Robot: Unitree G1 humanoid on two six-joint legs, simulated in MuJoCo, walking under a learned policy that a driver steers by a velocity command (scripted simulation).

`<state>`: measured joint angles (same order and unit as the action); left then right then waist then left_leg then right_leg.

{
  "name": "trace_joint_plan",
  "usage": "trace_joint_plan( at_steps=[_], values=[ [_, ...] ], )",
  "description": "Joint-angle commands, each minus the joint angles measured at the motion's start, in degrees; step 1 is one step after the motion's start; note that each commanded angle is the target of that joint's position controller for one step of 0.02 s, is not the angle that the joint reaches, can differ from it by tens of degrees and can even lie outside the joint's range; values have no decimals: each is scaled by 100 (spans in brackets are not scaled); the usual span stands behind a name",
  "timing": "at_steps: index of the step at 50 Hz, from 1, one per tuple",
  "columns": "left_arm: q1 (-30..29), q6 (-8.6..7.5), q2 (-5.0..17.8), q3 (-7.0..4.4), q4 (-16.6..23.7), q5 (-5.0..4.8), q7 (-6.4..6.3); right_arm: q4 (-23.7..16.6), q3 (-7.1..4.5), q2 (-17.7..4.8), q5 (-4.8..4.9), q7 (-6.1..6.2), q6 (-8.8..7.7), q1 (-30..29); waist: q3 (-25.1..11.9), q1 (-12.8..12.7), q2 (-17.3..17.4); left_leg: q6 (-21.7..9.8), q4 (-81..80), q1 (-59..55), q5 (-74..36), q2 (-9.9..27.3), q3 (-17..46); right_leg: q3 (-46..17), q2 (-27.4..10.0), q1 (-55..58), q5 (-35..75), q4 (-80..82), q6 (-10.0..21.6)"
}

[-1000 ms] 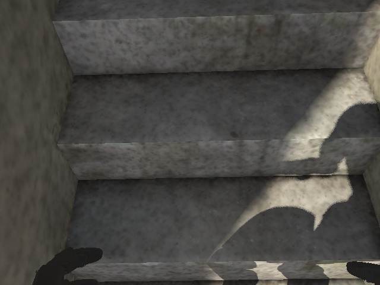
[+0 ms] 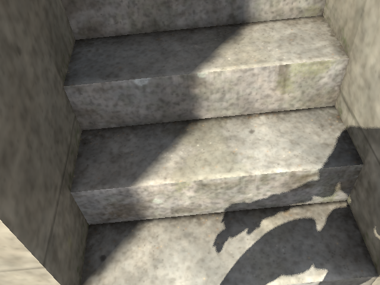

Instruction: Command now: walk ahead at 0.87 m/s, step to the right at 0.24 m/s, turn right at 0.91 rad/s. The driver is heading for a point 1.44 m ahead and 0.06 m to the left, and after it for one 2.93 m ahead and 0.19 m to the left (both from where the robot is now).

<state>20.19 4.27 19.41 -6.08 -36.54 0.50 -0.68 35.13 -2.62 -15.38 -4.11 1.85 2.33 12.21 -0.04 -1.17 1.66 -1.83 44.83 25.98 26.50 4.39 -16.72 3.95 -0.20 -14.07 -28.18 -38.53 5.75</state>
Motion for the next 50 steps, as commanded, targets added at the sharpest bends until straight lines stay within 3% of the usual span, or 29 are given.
trace_joint_plan(
  at_steps=[1,2,3,5,6,8,10,11,13,16,20,22,23,24,25,26,27,28,30,33,37,40,43,44,45,46,47,48,50],
  values=[
    [-1220,-139,981,-132,932,-206,86,-1128,13,-420,497,50,-122,-1559,1151,-355,-2814,758,2607,2469,-225,84,1819,-4527,-1753,-918,-3053,3761,1873],
    [-2008,-253,881,-79,1098,-116,233,-881,-177,-1033,511,86,-128,-980,772,264,-2265,799,2219,1246,-732,9,1867,-3298,-1224,-1621,-1700,3284,1446],
    [-2046,-339,754,-40,1029,77,306,-561,-230,-1177,409,76,-124,-626,440,372,-1203,813,1469,465,-1091,0,1546,-2449,-725,-1697,-948,2921,1100],
    [-874,-554,757,-32,606,138,362,-566,-49,-646,268,-60,-152,-1264,241,-178,-202,718,464,324,-1295,-249,1274,-2349,-497,-718,-419,2587,960],
    [275,-565,936,-142,279,40,24,-716,12,-369,-149,-285,-157,-1587,497,-593,748,555,551,1886,-1178,-331,1517,-3584,-1381,990,-140,2638,862],
    [506,-597,1191,-245,58,-41,-215,-665,-7,-355,-107,-424,-175,-1446,246,-523,396,485,420,2972,-1807,-11,2358,-4213,-1811,2413,-374,2655,816],
    [245,-617,1152,-255,36,-64,-319,-617,-35,-517,-40,-536,-265,-1444,124,-422,75,541,111,2507,-1888,-114,2380,-3690,-1504,2270,81,2609,664],
    [603,-535,1140,-314,-251,-28,-439,-687,-94,-416,-163,-593,-63,-1481,512,-379,169,466,546,2855,-1983,-87,2206,-3767,-1672,2404,1187,2533,506],
    [863,-480,969,-299,-434,-2,-494,-753,-74,-338,-238,-686,24,-1304,407,-271,-72,347,790,2735,-2177,-90,2178,-3442,-1543,2317,2595,2275,376],
    [434,-498,950,-336,-416,-22,-544,-871,-56,-224,-89,-815,-8,-1208,209,-136,-885,337,928,1829,-1959,-174,2079,-2911,-1238,1571,2968,2157,239],
    [22,-478,744,-338,-348,-59,-551,-909,-34,-66,38,-744,-77,-1338,421,-168,-1433,152,-67,295,-1606,-276,1536,-2200,-937,507,4172,2019,46],
    [-352,-438,797,-361,-261,-146,-594,-773,-147,-115,112,-596,-73,-557,-83,304,-1651,-272,-953,-1643,-1483,-502,1355,-2132,-975,-66,6012,1512,0],
    [-462,-418,774,-351,-237,-153,-612,-602,-285,-320,142,-445,-53,205,-515,671,-1604,-440,-1464,-2290,-1164,-686,1116,-2087,-930,196,7138,542,75],
    [-1116,-649,583,-191,59,42,-238,99,-437,-815,184,-129,-470,1609,-1135,1496,-1586,145,-2435,-3865,-2205,-89,2020,-1521,416,-637,3990,-1647,-114],
    [-1322,-803,-494,34,344,269,-176,451,-431,-1287,-26,-38,-697,2274,-753,1347,-42,644,-2035,-4255,-2944,881,2692,-1907,886,-2347,-547,-3060,61],
    [407,-878,-963,176,212,32,-213,370,-440,-1823,-201,-64,-853,1934,-1458,139,1202,18,-2276,-4088,-5285,2497,5350,-2301,1102,-2547,-820,-4405,-39],
    [1095,-832,-641,147,-227,66,-117,418,-537,-1646,-47,-11,-726,1288,-1755,-135,784,-905,-2718,-3775,-2750,2518,6135,-2072,766,-2755,51,-4963,-34],
    [406,-856,-433,154,-132,133,-7,281,-417,-995,-26,-35,-638,519,-883,-111,666,-1374,-2869,-3062,-1723,1905,5240,-1441,632,-3214,546,-5649,-176],
    [-524,-860,-144,156,80,459,185,388,-83,-111,226,-176,-656,22,-345,-124,629,-1454,-2764,-1988,-2968,1133,3814,-732,166,-3137,902,-5642,-396],
    [-840,-814,-418,282,298,514,285,822,-53,-228,375,-82,-742,505,-208,-238,547,-1399,-2673,-1027,-5555,792,3037,-597,106,-2360,1478,-4861,-526],
    [-1348,-687,-672,522,541,339,338,821,-144,-456,301,52,-670,454,-379,-149,854,-1165,-2586,-1518,-5175,613,3038,-519,60,-2075,1345,-2544,-480],
    [-1123,-750,-938,589,403,63,173,592,-262,-573,191,150,-493,241,-627,-183,1163,-1029,-2289,-1159,-5324,476,3104,-320,392,-409,1724,-267,-386],
    [-512,-988,-785,416,294,63,-72,346,-335,-413,396,-1,-495,264,-706,-430,22,-842,-142,-579,-4351,103,3254,160,501,1061,2199,1505,-436],
    [-58,-1092,-534,338,236,216,-46,136,-281,-72,462,-40,-513,-13,-787,-661,-847,-620,1462,762,-2509,-320,2788,-859,-474,2051,2118,1808,-257],
    [614,-945,86,202,234,278,-255,-74,-216,428,501,34,-341,512,-1105,-335,-1492,-107,4110,2184,1189,-1249,2119,-2944,-3055,2733,9094,1107,-569],
    [530,-795,515,37,170,233,-380,33,-274,140,305,99,-132,1119,-2018,-32,-740,100,5913,2337,987,-870,2206,-3892,-3880,2482,8725,1477,383],
    [92,-734,141,84,213,161,-402,-41,-299,122,46,139,44,471,-1398,2,-231,191,7599,2850,506,-675,1964,-3384,-3577,1906,6252,1791,837],
    [-268,-741,-311,233,111,97,-408,-270,-217,386,-109,154,148,-212,-369,103,-383,197,8134,3453,202,-512,1969,-2305,-2954,1114,3859,2026,704],
    [-119,-743,-903,453,-400,297,-428,-682,-33,636,122,53,306,-868,534,203,-923,-16,9172,3976,3,-427,2207,-1241,-2207,-62,1904,2159,460]
  ],
)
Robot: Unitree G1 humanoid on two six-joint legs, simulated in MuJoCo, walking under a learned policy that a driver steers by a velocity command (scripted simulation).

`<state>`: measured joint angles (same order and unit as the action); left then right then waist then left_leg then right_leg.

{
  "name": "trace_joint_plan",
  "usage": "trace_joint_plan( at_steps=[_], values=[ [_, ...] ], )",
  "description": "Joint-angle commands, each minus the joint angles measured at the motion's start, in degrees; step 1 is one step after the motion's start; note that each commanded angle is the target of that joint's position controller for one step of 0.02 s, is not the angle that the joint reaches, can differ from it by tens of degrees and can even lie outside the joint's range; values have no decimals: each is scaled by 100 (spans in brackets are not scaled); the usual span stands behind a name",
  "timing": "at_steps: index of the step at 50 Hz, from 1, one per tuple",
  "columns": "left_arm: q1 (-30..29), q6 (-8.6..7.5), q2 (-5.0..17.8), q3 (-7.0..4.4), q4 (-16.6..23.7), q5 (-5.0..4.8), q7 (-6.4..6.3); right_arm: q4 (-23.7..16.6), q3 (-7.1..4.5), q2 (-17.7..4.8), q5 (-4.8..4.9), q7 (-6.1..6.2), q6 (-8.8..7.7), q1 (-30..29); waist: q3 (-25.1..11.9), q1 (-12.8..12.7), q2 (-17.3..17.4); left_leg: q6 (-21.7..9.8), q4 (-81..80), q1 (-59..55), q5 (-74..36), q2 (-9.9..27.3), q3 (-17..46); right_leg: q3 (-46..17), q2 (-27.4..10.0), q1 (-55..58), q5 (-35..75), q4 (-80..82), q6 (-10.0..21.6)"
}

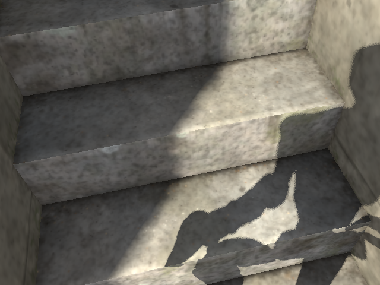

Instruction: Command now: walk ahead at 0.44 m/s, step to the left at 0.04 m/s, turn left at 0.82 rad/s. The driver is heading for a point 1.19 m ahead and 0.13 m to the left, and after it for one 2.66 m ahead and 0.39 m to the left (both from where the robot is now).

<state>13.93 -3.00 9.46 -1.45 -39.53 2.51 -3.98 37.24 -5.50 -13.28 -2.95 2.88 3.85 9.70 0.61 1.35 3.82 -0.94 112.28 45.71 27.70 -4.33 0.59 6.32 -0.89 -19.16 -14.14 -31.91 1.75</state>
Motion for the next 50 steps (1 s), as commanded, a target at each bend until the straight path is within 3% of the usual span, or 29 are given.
trace_joint_plan(
  at_steps=[1,6,12,13,14,16,17,18,19,20,21,22,24,25,26,29,30,32,33,35,36,37,38,39,40,43,45,47,50],
  values=[
    [580,-33,191,-16,-261,180,-67,-1210,345,512,97,-85,96,-594,286,104,-1344,-271,2307,2088,-449,409,520,-1465,-1858,336,-1989,1872,709],
    [682,-264,903,-160,-480,-7,-34,-1464,299,393,-8,-30,275,-772,409,145,-545,-71,1561,2211,-1303,261,247,-533,-1908,363,-1168,1941,443],
    [1070,-427,1390,-313,-374,81,149,-1906,196,241,-71,63,342,-1824,182,-414,-1281,-68,1197,3412,58,714,241,-407,-2418,2258,-1902,2531,752],
    [-169,15,842,-166,656,-161,423,-1187,-147,-531,-42,363,449,-705,-104,-430,-1840,35,-348,1911,1306,562,-187,365,-2012,2087,-1410,2665,1279],
    [-758,330,574,-11,868,-51,436,-1082,-58,-408,-71,456,484,-338,103,80,-1630,199,-3363,-268,704,856,-539,1453,-1046,742,-472,2067,818],
    [1,655,750,-64,761,28,337,-972,-41,-4,109,482,473,-260,-297,-173,-1505,234,-4871,-1930,39,522,-834,1173,-1283,710,667,1382,1065],
    [474,738,1043,-130,686,3,304,-526,3,296,235,471,463,913,-1012,170,-1446,169,-6159,-2954,1745,-14,-701,1374,-1131,1171,1204,65,1116],
    [188,702,1387,-111,941,-102,474,-184,-133,25,323,540,282,1529,-1280,734,209,393,-6722,-4894,-1687,271,1,1396,-739,-466,1172,-1368,599],
    [-277,657,1059,27,1732,-121,606,-338,-347,-762,429,709,201,1330,-2048,356,1768,181,-7923,-6115,-1471,1869,3218,639,-209,-2478,-1734,-3683,168],
    [243,568,796,123,1972,191,822,-913,-468,-1310,372,948,308,679,-2984,-325,1238,93,-8787,-5197,-96,2825,5461,-734,-190,-2036,-655,-5494,-210],
    [0,570,977,37,1893,234,790,-1092,-469,-1227,110,1058,353,359,-2845,-280,619,-115,-8510,-4414,-572,2724,5169,-1019,-384,-1808,39,-6582,-351],
    [-410,500,749,23,1792,127,882,-1288,-379,-1154,-2,1158,121,-194,-2410,-326,716,-671,-7589,-3599,-999,2073,3963,-1226,-264,-2051,-222,-7627,-207],
    [-677,630,558,33,1693,188,799,-1084,-168,-529,30,1210,-49,-427,-1345,-476,474,-732,-6383,-2396,-1535,2017,2631,-1415,-294,-2496,-77,-8907,-287],
    [-640,732,599,-12,1587,253,700,-970,-45,-309,-27,1152,-80,-393,-954,-566,280,-685,-6340,-1961,-1520,2105,2291,-1413,-64,-2599,267,-9145,-300],
    [-967,947,796,-138,1736,373,641,-542,-165,-423,9,1182,16,444,-482,-336,-105,-700,-6619,-2035,-2918,2418,2104,-1484,265,-2796,217,-9522,-549],
    [-441,1233,866,-282,1523,272,586,-530,-113,-501,-165,1052,-178,-281,-230,-956,217,-513,-7101,-1473,-2744,2760,1211,-1668,429,-2567,27,-9264,-539],
    [238,1110,857,-225,1219,79,432,-894,32,-442,-356,729,-462,-1286,-406,-1430,282,-277,-7096,-1034,-871,2661,1067,-1294,472,-2211,534,-8394,-353],
    [785,1057,907,-287,938,87,408,-887,120,-368,-367,509,-592,-1592,-292,-1764,-204,-107,-6897,-1030,-440,2330,278,-713,578,-1638,537,-6705,-153],
    [1503,972,827,-230,737,34,331,-1018,256,-262,-286,242,-676,-1996,-158,-2084,99,124,-6874,-957,-23,1739,-695,-230,601,-973,-152,-4723,-95],
    [1376,748,665,-164,761,81,263,-1103,276,-222,-73,136,-597,-1905,278,-1729,745,-72,-6201,-1653,-893,1510,-867,-486,197,-646,-169,-1127,53],
    [1842,753,451,-142,426,35,252,-930,334,71,-32,145,-327,-1340,100,-1675,-18,-321,-4954,-1589,329,1109,-1072,-128,478,125,-446,249,159],
    [1867,584,350,-73,292,118,214,-1640,606,696,-210,-39,-249,-2405,737,-1784,-1424,-253,-2602,-318,1241,421,-1015,-747,894,-495,349,-406,197],
    [1240,506,912,-77,516,226,101,-2302,958,1480,-279,-138,-79,-2083,613,-703,-2118,110,-1243,823,580,246,-59,-2997,387,-299,3545,-961,-169],
    [167,474,1150,-163,907,94,-140,-2174,1071,1583,-502,-288,-76,-867,-273,201,-2197,270,-619,676,-946,439,977,-5817,-512,-919,302,202,119],
    [-592,564,1319,-267,1221,40,-189,-1853,764,690,-561,-365,-74,-449,-528,328,-1237,488,-166,206,-1611,293,989,-6530,-560,-1440,-3011,1016,374],
    [-270,219,1146,-353,610,-24,-146,-1569,353,-335,-559,-265,-55,-747,266,36,212,654,-981,-281,-2159,169,800,-5323,-89,-1765,-1830,-5,699],
    [69,68,1484,-594,386,60,-171,-1592,288,-303,-302,-123,-38,-829,-86,-104,-432,350,-2091,-1026,-1598,281,1582,-5315,-216,-1528,-1874,-567,973],
    [354,-24,1347,-681,372,40,-182,-1573,273,-295,-274,-81,-40,-964,-134,-348,-796,207,-3439,-1369,-866,205,1607,-4616,-30,-1067,-1401,-1081,853],
    [635,295,903,-657,332,117,-379,-1471,411,154,-27,-263,-55,-1156,-437,-461,-674,207,-6334,-2155,-782,34,964,-3949,357,-901,-756,-1330,711]
  ],
)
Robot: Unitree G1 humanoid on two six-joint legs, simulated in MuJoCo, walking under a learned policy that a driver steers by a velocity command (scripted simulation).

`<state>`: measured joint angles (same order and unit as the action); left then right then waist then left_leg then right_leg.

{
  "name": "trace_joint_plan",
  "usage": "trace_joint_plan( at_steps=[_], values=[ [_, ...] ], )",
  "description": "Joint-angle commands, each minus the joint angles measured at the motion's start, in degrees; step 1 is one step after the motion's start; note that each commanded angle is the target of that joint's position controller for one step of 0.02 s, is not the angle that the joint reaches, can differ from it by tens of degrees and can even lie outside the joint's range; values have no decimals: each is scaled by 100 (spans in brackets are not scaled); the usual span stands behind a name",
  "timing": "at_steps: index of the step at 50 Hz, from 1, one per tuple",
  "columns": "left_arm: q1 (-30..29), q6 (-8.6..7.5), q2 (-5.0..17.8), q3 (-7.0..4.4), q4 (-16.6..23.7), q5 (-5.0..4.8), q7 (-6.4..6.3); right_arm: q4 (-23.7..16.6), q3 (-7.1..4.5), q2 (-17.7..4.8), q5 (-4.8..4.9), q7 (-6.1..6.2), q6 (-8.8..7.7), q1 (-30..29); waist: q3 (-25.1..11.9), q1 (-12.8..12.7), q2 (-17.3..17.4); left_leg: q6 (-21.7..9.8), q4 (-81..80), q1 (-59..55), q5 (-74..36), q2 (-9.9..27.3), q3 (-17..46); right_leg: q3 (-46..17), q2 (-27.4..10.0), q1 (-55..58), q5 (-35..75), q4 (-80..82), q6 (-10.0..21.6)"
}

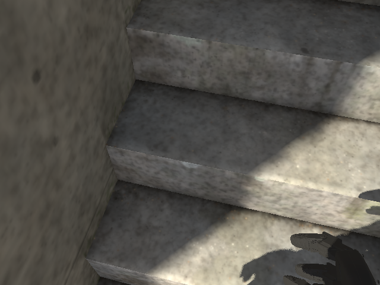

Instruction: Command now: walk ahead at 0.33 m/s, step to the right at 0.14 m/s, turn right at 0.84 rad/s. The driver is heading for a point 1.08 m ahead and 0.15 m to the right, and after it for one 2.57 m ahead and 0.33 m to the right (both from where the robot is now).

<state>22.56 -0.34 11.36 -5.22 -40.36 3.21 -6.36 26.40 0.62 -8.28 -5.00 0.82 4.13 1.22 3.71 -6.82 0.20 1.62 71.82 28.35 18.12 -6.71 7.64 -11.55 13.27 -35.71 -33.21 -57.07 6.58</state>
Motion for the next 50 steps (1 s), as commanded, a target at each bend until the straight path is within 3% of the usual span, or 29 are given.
trace_joint_plan(
  at_steps=[1,3,4,6,7,8,11,12,15,16,17,18,19,20,21,22,23,26,27,29,32,34,35,37,39,41,43,47,50],
  values=[
    [-618,269,424,-126,658,126,121,-17,-143,-144,827,234,-144,169,-700,419,-570,132,-5694,-1475,-914,474,-204,-869,-282,991,1609,900,53],
    [-703,463,179,-120,633,96,359,579,-188,137,587,556,-185,509,-658,454,792,176,-8166,-3339,-6013,907,-879,567,752,112,-243,-2648,-226],
    [-252,473,436,-178,694,12,463,533,-195,133,300,515,-165,-303,-401,-162,719,79,-7920,-3364,-6249,978,-1525,1005,611,-331,-488,-3800,-386],
    [-132,329,-19,97,1174,-326,436,595,-271,-488,78,455,-360,-531,-621,-410,834,-56,-5315,-4472,-11171,1822,-1523,1201,277,-1972,-1744,-4340,-476],
    [162,328,190,139,1286,-446,398,771,-474,-1115,-300,533,-561,-232,-1017,-455,1293,-1022,-4368,-5213,-11458,3452,-930,785,-924,-2558,-1817,-4721,-246],
    [-10,395,390,91,1036,-239,304,829,-470,-953,-119,474,-622,234,-1098,128,297,-1468,-4580,-5978,-9594,3408,-872,857,-728,-3802,-1395,-6172,-288],
    [-1904,226,157,231,1598,-152,239,1386,-517,-1254,-158,306,-655,1007,-672,613,375,-1487,-4845,-5957,-9292,3276,-1489,1147,-985,-4963,-1335,-6720,-188],
    [-2042,426,286,245,1948,-131,247,1201,-765,-1904,-134,285,-836,735,-868,551,853,-1337,-5471,-5204,-7806,4320,-1174,514,-1820,-4123,-796,-5951,-108],
    [-2226,386,270,190,1703,-166,337,1478,-551,-1337,9,190,-664,903,-708,566,86,-1044,-5529,-5276,-6798,2691,-1988,1226,-1386,-3721,-769,-4987,-73],
    [-2013,334,-65,328,1723,-218,373,1320,-524,-1357,131,225,-537,181,-810,75,0,-606,-5473,-3964,-6899,2088,-2666,1411,-1384,-1848,-493,-2969,44],
    [-1230,281,499,38,1546,-217,295,1028,-548,-1556,461,92,-346,-340,-510,-239,500,-1005,-4701,-2659,-7441,1282,-2629,1719,-904,-19,-740,-513,-337],
    [-649,300,611,-62,1438,-263,152,1177,-720,-1888,529,-17,-316,391,-1101,-274,727,-994,-3163,-2727,-7551,1198,-2565,1699,-722,1162,462,671,-500],
    [751,341,939,-202,1031,-265,6,920,-821,-2135,741,-283,-413,45,-1895,-1075,215,-410,-1020,-2046,-5929,626,-2628,873,-791,2930,2779,2255,-304],
    [654,386,1275,-200,641,-351,-533,154,-518,-996,519,-487,-514,-1261,-2067,-1006,-2644,-185,1213,1238,-677,20,-2144,-873,-1133,4362,4067,2182,849],
    [404,378,943,-130,1010,-44,-779,95,-209,-618,49,-798,-768,-1234,-2391,-932,-1639,-438,2800,1392,371,-77,-1092,-974,-832,3855,3053,2716,722],
    [2,227,1112,-195,930,8,-801,-49,-180,-292,86,-933,-790,-323,-2231,-239,-1675,-344,3594,2268,806,26,-536,-1696,-1420,3832,3714,1780,946],
    [496,98,903,-170,695,-70,-756,-232,-157,-457,0,-930,-749,-568,-1782,-286,-216,-151,3290,2355,534,239,-163,-2263,-1383,3452,3897,1868,433],
    [-136,-310,1049,-210,385,-163,-883,-622,-225,-792,-124,-308,-253,-708,-1215,228,143,322,5631,3715,1817,339,660,-2407,-1703,3209,3715,1432,129],
    [-159,-385,1056,-190,275,-129,-807,-806,-127,-797,-213,-120,-74,-1034,-1325,394,272,211,5393,3901,1924,569,887,-2141,-1887,3346,3546,1793,-14],
    [-1387,-408,1223,-49,622,-1,-331,-754,-51,-1023,22,195,178,-211,-939,1373,1394,105,2471,2114,1022,502,-797,-825,-1773,2077,5234,2901,-467],
    [-3013,-814,994,116,749,-86,49,-70,-311,-1450,294,492,368,1881,-929,2344,54,-214,-63,-2590,-538,527,-1414,158,-1831,-968,7612,2825,-383],
    [-3483,-886,452,223,718,-4,100,934,-564,-1440,457,471,384,3878,-1679,3109,943,-1281,-3152,-3149,-2837,517,-1358,1251,-864,-68,4488,-1454,-405],
    [-3732,-777,-5,395,920,158,221,1443,-388,-746,516,348,122,4175,-653,3216,1828,-1701,-5400,-2854,-4036,412,-1041,1993,187,-1079,-343,-4491,-471],
    [-2981,-806,-1236,648,1539,247,338,1811,-19,-127,542,72,-423,3140,-192,1356,168,-1647,-3476,-2324,-5811,890,149,331,692,-3213,-614,-8891,-288],
    [-1686,-771,-704,689,1768,426,448,1317,-256,-782,376,234,-506,1688,-14,-107,-898,-1427,-4587,-1385,-4571,1518,1830,267,-588,-3315,1253,-7549,-457],
    [-2154,-535,31,569,1725,358,418,1046,-355,-882,304,245,-556,828,-283,29,-1127,-1173,-5186,183,-2286,1105,1792,655,-952,-2166,2116,-6250,-819],
    [-2940,-101,397,455,1873,94,362,1096,-351,-978,515,316,-620,992,-222,516,-632,-1511,-5093,943,-2353,924,1800,1151,-1038,-1650,2851,-5204,-916],
    [-3450,63,-267,696,1899,235,308,1484,-534,-1361,328,498,-573,2618,-810,1166,-778,-1365,-4789,-1509,-890,943,2657,939,-1291,-2584,2516,-4119,-594],
    [-3520,146,-210,743,1816,-172,280,1068,-558,-918,279,414,-358,2087,-839,1212,264,-831,-5197,-628,-1544,357,1812,1441,-946,120,1721,-404,-462]
  ],
)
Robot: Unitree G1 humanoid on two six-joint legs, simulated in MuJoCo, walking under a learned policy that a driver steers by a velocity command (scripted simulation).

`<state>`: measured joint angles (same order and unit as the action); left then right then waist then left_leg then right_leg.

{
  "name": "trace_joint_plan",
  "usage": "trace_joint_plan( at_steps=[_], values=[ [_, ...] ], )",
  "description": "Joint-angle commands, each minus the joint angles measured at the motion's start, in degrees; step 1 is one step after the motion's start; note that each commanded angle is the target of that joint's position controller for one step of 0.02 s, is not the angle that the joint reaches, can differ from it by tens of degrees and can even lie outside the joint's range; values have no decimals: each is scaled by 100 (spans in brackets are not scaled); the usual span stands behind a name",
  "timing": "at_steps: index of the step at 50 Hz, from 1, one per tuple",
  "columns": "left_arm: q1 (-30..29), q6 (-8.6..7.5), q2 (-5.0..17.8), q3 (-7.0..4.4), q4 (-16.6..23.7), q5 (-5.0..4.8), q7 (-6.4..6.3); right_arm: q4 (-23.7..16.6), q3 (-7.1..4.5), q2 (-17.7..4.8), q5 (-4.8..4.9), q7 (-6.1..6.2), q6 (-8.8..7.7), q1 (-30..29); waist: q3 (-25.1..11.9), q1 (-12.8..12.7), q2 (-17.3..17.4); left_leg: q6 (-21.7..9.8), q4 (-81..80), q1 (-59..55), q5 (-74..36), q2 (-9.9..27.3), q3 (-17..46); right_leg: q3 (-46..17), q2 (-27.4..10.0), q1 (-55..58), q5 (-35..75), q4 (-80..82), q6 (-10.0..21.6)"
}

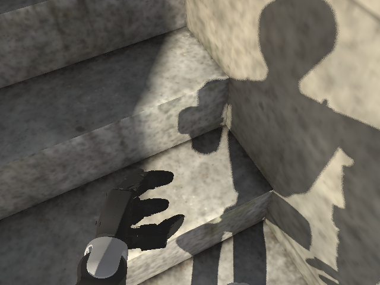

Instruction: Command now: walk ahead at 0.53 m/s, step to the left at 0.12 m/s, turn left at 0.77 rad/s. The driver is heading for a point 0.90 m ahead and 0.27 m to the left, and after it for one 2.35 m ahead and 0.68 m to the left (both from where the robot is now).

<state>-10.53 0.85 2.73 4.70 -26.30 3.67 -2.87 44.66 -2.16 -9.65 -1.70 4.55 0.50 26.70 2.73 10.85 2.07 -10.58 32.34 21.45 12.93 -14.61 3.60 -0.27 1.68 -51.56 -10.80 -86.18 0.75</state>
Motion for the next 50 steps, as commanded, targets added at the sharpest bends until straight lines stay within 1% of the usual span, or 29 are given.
trace_joint_plan(
  at_steps=[1,3,4,5,6,7,8,9,12,14,16,18,20,21,22,23,24,25,26,27,29,32,35,39,40,43,45,47,50],
  values=[
    [123,26,753,-341,294,-332,-136,-776,-372,-833,-95,16,17,-678,-898,-784,438,572,-1057,401,-1863,1070,2209,39,244,2871,-1023,3676,285],
    [1415,74,1330,-627,-268,-464,-236,-669,-602,-1120,-43,-263,-301,-902,-1297,-1271,449,903,237,322,-2695,1011,1928,106,271,4384,-1103,5686,382],
    [1986,-118,1400,-743,-565,-343,-319,-637,-595,-897,184,-421,-420,-1012,-1511,-1701,-1035,1174,2717,1261,182,294,1024,-423,-510,5689,372,6478,675],
    [2146,-234,1350,-680,-674,-328,-353,-823,-363,-179,182,-463,-503,-1306,-1244,-1579,-1711,867,6130,3590,2199,50,562,-1988,-2068,6277,2576,5897,1220],
    [2111,-350,1394,-765,-701,-215,-385,-726,-452,-583,-75,-410,-535,-419,-1967,-1217,-1158,845,8107,4234,2311,462,706,-2976,-3291,6515,4234,5901,2121],
    [1714,-473,1756,-1005,-651,-87,-479,-809,-430,-739,-21,-374,-384,-393,-2168,-990,-1042,822,9474,4815,1658,931,800,-4190,-4051,6459,1155,6925,2623],
    [1659,-547,1512,-1009,-864,-136,-453,-1069,-331,-557,-169,-367,-193,-1201,-1264,-907,-262,886,9647,5401,1500,1373,748,-3878,-3691,5797,-1742,7531,2280],
    [1615,-624,1370,-931,-1067,-179,-373,-1300,-242,-404,-287,-393,-104,-1908,-808,-972,-121,855,9963,5665,1774,1309,616,-2968,-2932,5477,-2131,7465,1769],
    [2128,-897,1290,-828,-1682,-246,-216,-1802,-43,-85,-234,-491,252,-3016,332,-1086,159,712,9719,5846,1522,1476,271,-628,-2284,4525,-48,7367,939],
    [2919,-1023,1509,-874,-2210,-177,-43,-2204,45,214,-125,-318,386,-3208,250,-1130,-294,656,10210,6248,1694,1498,160,-324,-2293,4747,-62,7494,915],
    [2911,-1147,1607,-886,-2321,14,235,-2315,15,53,78,-289,335,-3099,-218,-1066,-1209,461,10052,6130,1358,1427,386,-234,-1998,4715,-2837,7788,838],
    [2730,-1145,1507,-825,-2331,-175,300,-2617,56,-23,50,-187,484,-3603,296,-931,-1421,419,8448,5564,1285,1664,0,330,-1564,3560,-2394,8225,759],
    [2600,-1040,2080,-867,-2083,-228,190,-2615,81,-193,49,-281,382,-3520,287,-920,-916,368,5428,3322,1310,1978,-1187,1032,-1429,2890,-611,9407,986],
    [2929,-999,2318,-882,-2101,-426,206,-2512,139,-52,201,-311,326,-3330,-253,-958,-936,260,4386,1622,1585,1809,-1453,1062,-1520,2905,814,9397,1123],
    [3285,-883,2455,-933,-2164,-389,118,-2094,3,-244,210,-373,390,-2751,-998,-906,-1016,286,4213,872,2841,1116,-1859,1451,-1433,3755,4185,8057,1259],
    [3402,-826,2777,-981,-2157,-460,155,-1733,-27,-166,249,-370,404,-1352,-2036,-279,-1567,236,4041,-374,2755,611,-1549,1235,-1913,4332,7666,6462,1233],
    [3322,-868,3098,-1106,-2011,-673,338,-1640,-301,-854,238,-315,394,-521,-2984,372,-1453,220,2557,-1325,2070,428,-419,1069,-1889,4444,7281,4606,816],
    [2837,-878,2616,-1015,-1240,-676,634,-1377,-607,-1800,17,-141,361,-415,-2975,287,755,-27,148,-2203,3925,1592,2910,792,-931,2162,4170,2745,387],
    [2441,-870,2336,-1118,-924,-389,863,-1294,-811,-2057,-8,113,412,-417,-3173,173,711,162,-1860,-2484,5421,2520,6187,-462,-144,942,1239,444,214],
    [2368,-846,1735,-1023,-722,-122,884,-1268,-776,-2095,5,168,239,-957,-2987,-299,398,602,-2214,-2102,5097,2716,6316,-1190,-155,477,1286,-1526,-12],
    [2564,-592,754,-739,-617,-134,532,-1059,-553,-1575,-62,201,-89,-1904,-1462,-1219,-154,635,-990,-516,2309,2438,4287,-960,-227,-173,1770,-3206,-214],
    [2705,-237,538,-546,-734,-177,242,-356,-328,-976,-150,46,-497,-1543,-785,-1390,139,452,195,-398,-2222,2386,1226,-1510,410,-1045,1059,-4362,-9],
    [1983,-54,976,-706,-553,-102,159,-239,-292,-940,-141,51,-743,-1795,-412,-1570,-30,790,-551,129,-2578,2646,-29,-1420,681,-947,338,-3039,187],
    [1191,350,591,-544,-296,-79,72,24,-170,-744,-12,45,-737,-1108,24,-1575,66,1033,-1208,-132,-1940,2707,-787,-823,370,-2206,-49,-2874,333],
    [598,390,427,-450,-87,-174,119,56,-166,-826,-6,164,-749,-895,44,-1367,583,851,-1742,-437,-2399,3033,-628,-508,278,-2500,-458,-2861,443],
    [418,477,357,-346,-19,-105,388,100,-265,-1339,19,398,-751,-369,-338,-1164,755,558,-2447,-1958,-2927,3374,-773,283,-472,-2588,-1105,-2107,600],
    [401,362,400,-319,-411,-34,565,68,-239,-1251,273,386,-728,-596,-483,-1027,-98,845,-2151,-2284,-6068,3338,-1362,905,-328,-1753,-1512,-1210,889],
    [1209,409,545,-335,-548,-92,503,-290,-274,-1611,381,357,-684,-1234,-1160,-1517,372,629,-1526,-1954,-9357,3262,-1802,1552,-112,263,-1599,391,1120],
    [3014,441,1613,-706,-748,51,342,-529,-339,-1809,280,-91,-629,-1867,-2534,-1945,1196,110,1234,-2324,-11495,3600,-1425,946,591,2310,-3199,1538,1181]
  ],
)
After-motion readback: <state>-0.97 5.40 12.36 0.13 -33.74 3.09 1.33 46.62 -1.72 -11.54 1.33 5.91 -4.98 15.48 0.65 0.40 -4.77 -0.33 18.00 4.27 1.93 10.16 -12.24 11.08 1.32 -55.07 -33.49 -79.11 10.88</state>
